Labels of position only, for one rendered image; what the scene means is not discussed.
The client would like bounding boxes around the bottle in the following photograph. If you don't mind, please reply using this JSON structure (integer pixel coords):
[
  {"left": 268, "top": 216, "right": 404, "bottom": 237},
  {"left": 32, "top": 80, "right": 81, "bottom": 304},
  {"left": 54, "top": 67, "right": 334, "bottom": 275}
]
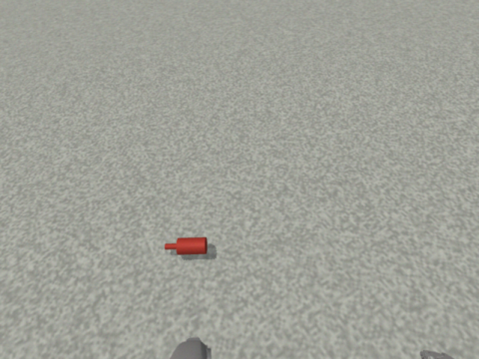
[{"left": 165, "top": 237, "right": 207, "bottom": 255}]

